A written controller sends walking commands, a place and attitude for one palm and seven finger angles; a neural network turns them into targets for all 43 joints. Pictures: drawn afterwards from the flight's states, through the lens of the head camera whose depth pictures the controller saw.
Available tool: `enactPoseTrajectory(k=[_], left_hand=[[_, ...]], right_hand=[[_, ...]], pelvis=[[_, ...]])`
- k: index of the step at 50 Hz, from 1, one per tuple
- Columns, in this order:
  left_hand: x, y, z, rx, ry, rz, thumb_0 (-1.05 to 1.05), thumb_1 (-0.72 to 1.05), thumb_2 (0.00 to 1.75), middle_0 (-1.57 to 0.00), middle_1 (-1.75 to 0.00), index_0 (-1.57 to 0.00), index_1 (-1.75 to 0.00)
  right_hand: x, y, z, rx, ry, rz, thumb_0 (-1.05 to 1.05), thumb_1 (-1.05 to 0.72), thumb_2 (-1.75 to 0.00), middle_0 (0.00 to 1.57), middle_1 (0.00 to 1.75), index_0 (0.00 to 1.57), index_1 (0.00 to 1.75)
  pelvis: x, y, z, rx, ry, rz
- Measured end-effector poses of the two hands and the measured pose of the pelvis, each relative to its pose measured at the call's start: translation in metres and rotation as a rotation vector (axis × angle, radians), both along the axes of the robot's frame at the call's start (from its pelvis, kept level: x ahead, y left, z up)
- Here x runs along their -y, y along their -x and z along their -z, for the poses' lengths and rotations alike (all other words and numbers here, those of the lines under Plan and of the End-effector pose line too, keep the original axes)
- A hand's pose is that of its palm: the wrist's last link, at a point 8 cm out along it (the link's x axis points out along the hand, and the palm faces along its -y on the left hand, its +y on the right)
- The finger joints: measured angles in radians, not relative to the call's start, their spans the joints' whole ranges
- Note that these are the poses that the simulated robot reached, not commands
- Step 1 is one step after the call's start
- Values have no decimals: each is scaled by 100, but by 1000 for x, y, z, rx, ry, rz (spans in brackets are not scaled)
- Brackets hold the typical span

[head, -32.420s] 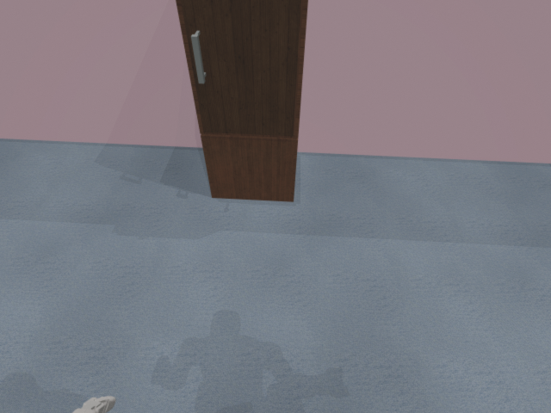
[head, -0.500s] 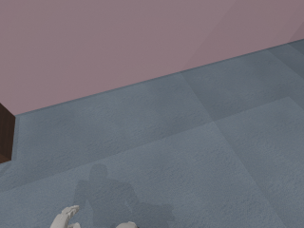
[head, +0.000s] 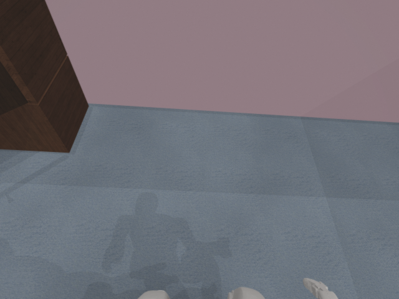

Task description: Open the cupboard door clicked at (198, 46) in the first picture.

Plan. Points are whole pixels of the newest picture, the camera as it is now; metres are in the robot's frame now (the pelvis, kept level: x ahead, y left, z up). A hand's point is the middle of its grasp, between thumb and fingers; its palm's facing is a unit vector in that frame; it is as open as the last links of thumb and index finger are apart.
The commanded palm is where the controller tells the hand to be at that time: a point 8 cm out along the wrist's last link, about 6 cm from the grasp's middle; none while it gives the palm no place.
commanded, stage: turn to face it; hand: left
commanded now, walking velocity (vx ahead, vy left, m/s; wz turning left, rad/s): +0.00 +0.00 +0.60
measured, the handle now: out of the picture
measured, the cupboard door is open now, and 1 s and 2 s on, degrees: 47 47 47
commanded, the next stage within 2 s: take the last steps up to it in 1.24 s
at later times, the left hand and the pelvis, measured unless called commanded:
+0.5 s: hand out of the picture +0.04 +0.15 -0.14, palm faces +0.31 -0.92 -0.24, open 7.3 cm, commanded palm none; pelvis +0.02 -0.05 +0.01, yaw +19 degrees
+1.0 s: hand out of the picture +0.00 +0.21 -0.14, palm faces +0.56 -0.79 -0.26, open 7.3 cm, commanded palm none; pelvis +0.02 -0.04 +0.01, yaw +34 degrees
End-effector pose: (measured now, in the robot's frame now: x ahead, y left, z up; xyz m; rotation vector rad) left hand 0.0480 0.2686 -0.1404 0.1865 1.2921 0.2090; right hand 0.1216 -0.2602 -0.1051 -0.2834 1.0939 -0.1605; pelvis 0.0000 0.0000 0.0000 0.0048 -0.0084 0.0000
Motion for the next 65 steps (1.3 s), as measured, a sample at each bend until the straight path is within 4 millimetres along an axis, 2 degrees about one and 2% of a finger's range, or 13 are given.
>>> enactPoseTrajectory(k=[7, 12, 15, 20, 25, 29, 33, 36, 43, 50, 56, 61, 65], left_hand=[[2, -17, -23, 104, -21, -36, 0, 91, 90, -20, -30, -20, -30], [21, -25, -32, 156, -45, -58, 0, 91, 90, -20, -30, -20, -30], [36, -20, -32, 184, -67, -83, 0, 91, 90, -20, -30, -20, -30], [60, 6, -38, 148, -46, -165, 0, 91, 90, -20, -30, -20, -30], [75, 35, -30, 103, -1, -248, 0, 91, 90, -21, -30, -20, -30], [71, 68, -17, 67, 21, -332, 0, 91, 90, -21, -30, -21, -30], [56, 104, 6, 18, 41, -416, 0, 91, 90, -21, -30, -21, -30], [43, 120, 10, -25, 31, -458, 0, 91, 90, -21, -30, -20, -30], [23, 110, -13, 55, -10, -507, 1, 91, 90, -20, -30, -20, -30], [28, 84, -28, 130, -47, -528, 0, 91, 90, -20, -30, -20, -30], [56, 67, -31, 172, -90, -546, 0, 91, 90, -20, -30, -20, -30], [94, 80, -37, 133, -66, -605, 0, 91, 90, -20, -30, -20, -30], [121, 97, -34, 91, -26, -670, 0, 91, 90, -21, -30, -20, -30]], right_hand=[[-3, 7, 3, -66, -29, -49, 1, -90, -90, 21, 30, 21, 30], [11, 12, 18, -119, -60, -64, 1, -90, -90, 21, 30, 21, 30], [25, 10, 32, -146, -75, -73, 1, -90, -90, 21, 30, 21, 30], [34, -5, 28, -191, -68, -127, 1, -91, -90, 20, 30, 20, 30], [24, -32, 17, -193, -51, -207, 1, -91, -90, 20, 30, 20, 30], [0, -65, 13, -160, -29, -304, 1, -91, -90, 20, 30, 20, 30], [-34, -100, 12, -69, -5, -399, 1, -91, -90, 20, 30, 20, 30], [-53, -111, 6, -24, 3, -450, 1, -91, -90, 20, 30, 20, 30], [-68, -106, -3, -58, 10, -511, 1, -90, -90, 20, 30, 21, 30], [-56, -98, 8, -138, -12, -532, 1, -90, -90, 21, 30, 21, 30], [-30, -106, 34, -198, -40, -532, 1, -90, -90, 21, 30, 21, 30], [-22, -122, 33, -233, -33, -562, 1, -91, -90, 20, 30, 20, 30], [-26, -136, 25, -237, -20, -598, 1, -91, -90, 20, 30, 20, 30]], pelvis=[[9, 0, -10, -16, 15, -71], [30, -2, -7, -26, 13, -133], [43, -4, 0, -25, 3, -174], [50, -10, -9, -11, -13, -257], [51, -15, -15, -11, -33, -329], [44, -15, -10, -10, -27, -384], [28, -14, 5, -15, -6, -437], [24, -11, 5, -12, -2, -461], [22, -12, -11, -17, 25, -527], [36, -23, -13, -24, 27, -591], [60, -40, -2, -31, 0, -639], [68, -48, -10, -17, -19, -699], [70, -54, -16, -19, -31, -734]])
